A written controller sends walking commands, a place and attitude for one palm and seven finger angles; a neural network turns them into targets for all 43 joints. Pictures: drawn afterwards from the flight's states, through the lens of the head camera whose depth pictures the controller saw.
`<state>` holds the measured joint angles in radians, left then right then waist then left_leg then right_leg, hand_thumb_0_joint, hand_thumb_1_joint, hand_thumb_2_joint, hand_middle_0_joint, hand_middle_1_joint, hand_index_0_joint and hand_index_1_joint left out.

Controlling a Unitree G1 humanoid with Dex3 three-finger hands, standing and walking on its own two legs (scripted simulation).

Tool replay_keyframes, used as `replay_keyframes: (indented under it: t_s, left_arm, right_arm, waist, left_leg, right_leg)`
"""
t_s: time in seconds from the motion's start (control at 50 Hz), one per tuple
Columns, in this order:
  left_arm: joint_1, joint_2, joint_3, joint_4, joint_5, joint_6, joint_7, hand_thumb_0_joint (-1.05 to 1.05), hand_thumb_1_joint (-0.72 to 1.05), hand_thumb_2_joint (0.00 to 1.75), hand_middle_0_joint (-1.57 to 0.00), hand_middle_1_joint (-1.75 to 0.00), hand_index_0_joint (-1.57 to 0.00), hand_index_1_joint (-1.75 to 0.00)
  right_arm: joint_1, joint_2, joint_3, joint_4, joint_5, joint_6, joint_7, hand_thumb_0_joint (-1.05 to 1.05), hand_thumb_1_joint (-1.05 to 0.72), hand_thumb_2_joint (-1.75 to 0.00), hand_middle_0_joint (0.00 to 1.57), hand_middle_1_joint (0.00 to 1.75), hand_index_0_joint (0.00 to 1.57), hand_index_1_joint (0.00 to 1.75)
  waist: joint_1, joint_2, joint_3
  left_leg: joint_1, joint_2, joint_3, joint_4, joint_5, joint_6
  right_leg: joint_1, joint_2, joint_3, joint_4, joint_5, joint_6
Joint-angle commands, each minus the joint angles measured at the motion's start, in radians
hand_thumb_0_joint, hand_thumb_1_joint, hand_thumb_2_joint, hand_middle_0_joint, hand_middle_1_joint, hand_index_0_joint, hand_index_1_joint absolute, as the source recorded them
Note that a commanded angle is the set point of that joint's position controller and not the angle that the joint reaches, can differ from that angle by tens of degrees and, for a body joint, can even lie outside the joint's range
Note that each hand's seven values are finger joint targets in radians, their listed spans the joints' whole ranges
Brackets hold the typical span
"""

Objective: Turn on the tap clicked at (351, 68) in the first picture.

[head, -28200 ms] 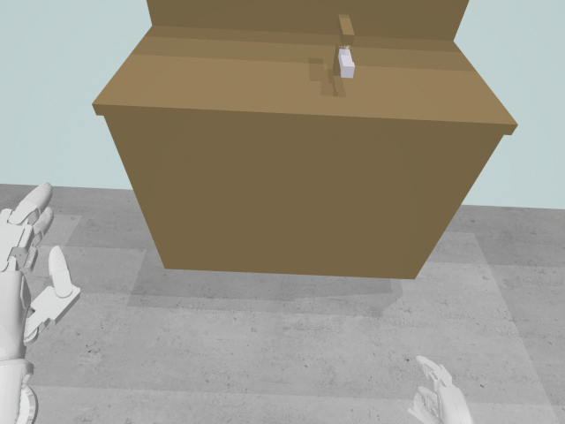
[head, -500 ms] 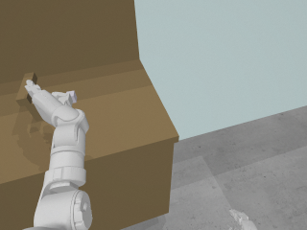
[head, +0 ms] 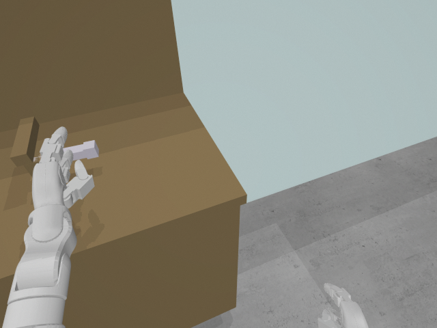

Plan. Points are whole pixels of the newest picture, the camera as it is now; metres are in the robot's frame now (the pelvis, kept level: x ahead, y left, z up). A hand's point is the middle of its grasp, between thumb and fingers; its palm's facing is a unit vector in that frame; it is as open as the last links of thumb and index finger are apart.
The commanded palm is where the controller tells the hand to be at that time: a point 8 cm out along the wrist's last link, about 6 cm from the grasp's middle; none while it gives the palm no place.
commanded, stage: draw the hand back beside the body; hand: left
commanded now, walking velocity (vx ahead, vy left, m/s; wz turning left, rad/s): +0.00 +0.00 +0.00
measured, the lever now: (91, 149) +0.45 +0.33 +0.10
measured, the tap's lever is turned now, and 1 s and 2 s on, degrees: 86 86 86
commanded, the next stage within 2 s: step back with the hand held close in 1.14 s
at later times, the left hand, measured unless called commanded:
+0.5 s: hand (72, 215) +0.23 +0.24 +0.16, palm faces +0.40 -0.87 -0.29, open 7.5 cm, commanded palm +0.18 +0.28 +0.17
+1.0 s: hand (50, 253) +0.17 +0.24 +0.15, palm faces +0.45 -0.82 -0.35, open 7.4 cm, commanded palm +0.13 +0.28 +0.17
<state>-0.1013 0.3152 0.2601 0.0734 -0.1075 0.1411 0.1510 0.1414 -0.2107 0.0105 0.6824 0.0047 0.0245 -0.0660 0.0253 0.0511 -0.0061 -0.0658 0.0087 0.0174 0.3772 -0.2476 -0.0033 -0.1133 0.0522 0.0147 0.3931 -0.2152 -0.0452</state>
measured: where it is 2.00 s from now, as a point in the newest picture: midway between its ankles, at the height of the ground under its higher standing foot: outside the picture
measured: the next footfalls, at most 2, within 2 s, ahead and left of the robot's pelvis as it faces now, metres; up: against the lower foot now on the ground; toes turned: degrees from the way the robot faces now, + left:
none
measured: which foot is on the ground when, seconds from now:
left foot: down 0.00-1.00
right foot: down 0.00-1.00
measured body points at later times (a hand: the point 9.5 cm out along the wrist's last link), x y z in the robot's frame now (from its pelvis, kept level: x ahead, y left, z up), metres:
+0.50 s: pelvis -0.02 +0.00 +0.00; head -0.04 -0.03 +0.45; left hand +0.20 +0.29 +0.17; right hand +0.16 -0.22 -0.09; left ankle -0.02 +0.12 -0.74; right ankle +0.00 -0.09 -0.74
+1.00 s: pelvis -0.01 -0.01 +0.00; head -0.03 -0.03 +0.45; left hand +0.14 +0.28 +0.17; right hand +0.19 -0.21 -0.08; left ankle -0.02 +0.12 -0.74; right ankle +0.00 -0.09 -0.74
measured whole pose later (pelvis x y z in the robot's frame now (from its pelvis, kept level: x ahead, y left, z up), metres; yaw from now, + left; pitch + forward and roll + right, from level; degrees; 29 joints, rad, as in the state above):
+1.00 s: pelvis -0.01 -0.01 +0.00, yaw +2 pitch -6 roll +0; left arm 0.42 0.32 0.25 -0.36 -0.06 -0.13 0.12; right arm 0.15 -0.22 -0.01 0.67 -0.03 -0.10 -0.04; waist 0.08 0.07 0.06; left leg -0.03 0.01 -0.02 0.36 -0.21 -0.01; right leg -0.04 0.06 -0.02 0.32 -0.17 -0.05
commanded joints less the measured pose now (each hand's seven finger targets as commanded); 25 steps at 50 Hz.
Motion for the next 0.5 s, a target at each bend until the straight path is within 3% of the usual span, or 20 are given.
replay_keyframes:
  t_s: [0.0, 0.02, 0.1, 0.16, 0.18, 0.24, 0.3, 0.38, 0.4, 0.48]
  left_arm:
    - [-0.351, 0.202, 0.022, -0.39, 0.032, -0.197, -0.008, 0.0, 0.9, 0.9, -0.17, -0.2, -0.17, -0.2]
    - [-0.38, 0.19, -0.001, -0.405, 0.036, -0.215, -0.003, 0.0, 0.9, 0.9, -0.17, -0.21, -0.17, -0.21]
    - [-0.351, 0.16, -0.034, -0.324, 0.045, -0.257, 0.014, 0.0, 0.9, 0.9, -0.17, -0.22, -0.17, -0.22]
    - [-0.278, 0.158, -0.028, -0.27, 0.046, -0.28, 0.013, 0.0, 0.9, 0.9, -0.18, -0.23, -0.18, -0.23]
    - [-0.242, 0.187, 0.01, -0.262, 0.047, -0.285, 0.013, 0.0, 0.9, 0.9, -0.18, -0.23, -0.18, -0.23]
    - [-0.17, 0.188, 0.024, -0.289, 0.045, -0.306, 0.004, 0.0, 0.9, 0.9, -0.18, -0.24, -0.18, -0.24]
    - [-0.052, 0.221, 0.085, -0.318, 0.036, -0.314, -0.006, 0.0, 0.9, 0.9, -0.18, -0.25, -0.18, -0.25]
    - [0.018, 0.239, 0.117, -0.395, 0.037, -0.321, -0.017, 0.0, 0.9, 0.9, -0.19, -0.26, -0.19, -0.26]
    - [0.036, 0.204, 0.089, -0.404, 0.036, -0.32, -0.022, 0.0, 0.9, 0.9, -0.19, -0.26, -0.19, -0.26]
    - [0.074, 0.202, 0.084, -0.467, 0.039, -0.328, -0.021, 0.0, 0.9, 0.9, -0.19, -0.28, -0.19, -0.28]
  right_arm:
    - [-0.132, -0.123, -0.036, -0.161, 0.0, -0.095, 0.005, 0.0, -0.9, -0.9, 0.2, 0.3, 0.2, 0.3]
    - [-0.128, -0.126, -0.038, -0.159, -0.003, -0.11, 0.006, 0.0, -0.9, -0.9, 0.2, 0.3, 0.2, 0.3]
    - [-0.116, -0.131, -0.039, -0.137, -0.004, -0.138, -0.002, 0.0, -0.9, -0.9, 0.2, 0.3, 0.2, 0.3]
    - [-0.124, -0.13, -0.037, -0.129, -0.003, -0.138, -0.004, 0.0, -0.9, -0.9, 0.2, 0.3, 0.2, 0.3]
    - [-0.125, -0.132, -0.041, -0.124, -0.004, -0.133, -0.004, 0.0, -0.9, -0.9, 0.2, 0.3, 0.2, 0.3]
    - [-0.136, -0.12, -0.033, -0.132, -0.006, -0.128, 0.001, 0.0, -0.9, -0.9, 0.2, 0.3, 0.2, 0.3]
    - [-0.139, -0.115, -0.035, -0.145, -0.009, -0.12, 0.006, 0.0, -0.9, -0.9, 0.2, 0.3, 0.2, 0.3]
    - [-0.144, -0.113, -0.038, -0.152, -0.014, -0.118, 0.013, 0.0, -0.9, -0.9, 0.2, 0.3, 0.2, 0.3]
    - [-0.145, -0.105, -0.036, -0.156, -0.012, -0.12, 0.015, 0.0, -0.9, -0.9, 0.2, 0.3, 0.2, 0.3]
    - [-0.141, -0.115, -0.046, -0.159, -0.017, -0.135, 0.012, 0.0, -0.9, -0.9, 0.2, 0.3, 0.2, 0.3]
  waist:
    - [0.005, 0.12, -0.151]
    - [-0.003, 0.126, -0.162]
    - [-0.019, -0.011, -0.108]
    - [-0.004, -0.052, -0.092]
    - [0.006, -0.036, -0.109]
    - [0.023, -0.004, -0.117]
    - [0.043, -0.017, -0.123]
    - [0.046, 0.041, -0.09]
    - [0.04, 0.062, -0.068]
    - [0.031, 0.002, -0.061]
  left_leg:
    - [0.052, -0.009, -0.001, -0.048, 0.323, 0.011]
    - [0.077, -0.01, -0.005, -0.052, 0.295, 0.01]
    - [0.047, -0.02, -0.016, -0.082, 0.123, 0.025]
    - [0.012, -0.03, -0.015, -0.101, 0.051, 0.032]
    - [0.014, -0.031, -0.012, -0.105, 0.049, 0.03]
    - [0.005, -0.029, -0.013, -0.113, 0.074, 0.025]
    - [-0.005, -0.022, -0.011, -0.117, 0.118, 0.022]
    - [-0.01, -0.021, -0.007, -0.11, 0.164, 0.014]
    - [-0.009, -0.018, -0.001, -0.112, 0.148, 0.015]
    - [0.014, -0.018, -0.001, -0.103, 0.14, 0.023]
  right_leg:
    - [0.058, -0.026, -0.012, -0.068, 0.246, 0.017]
    - [0.036, -0.02, -0.014, -0.078, 0.213, 0.017]
    - [0.003, -0.011, -0.026, -0.111, 0.084, 0.022]
    - [0.021, -0.016, -0.023, -0.133, 0.024, 0.023]
    - [0.036, -0.017, -0.024, -0.138, 0.019, 0.022]
    - [0.081, -0.023, -0.021, -0.138, 0.045, 0.016]
    - [0.124, -0.024, -0.022, -0.134, 0.086, 0.016]
    - [0.131, -0.023, -0.018, -0.138, 0.132, 0.013]
    - [0.114, -0.027, -0.014, -0.144, 0.114, 0.015]
    - [0.092, -0.021, -0.015, -0.161, 0.094, 0.02]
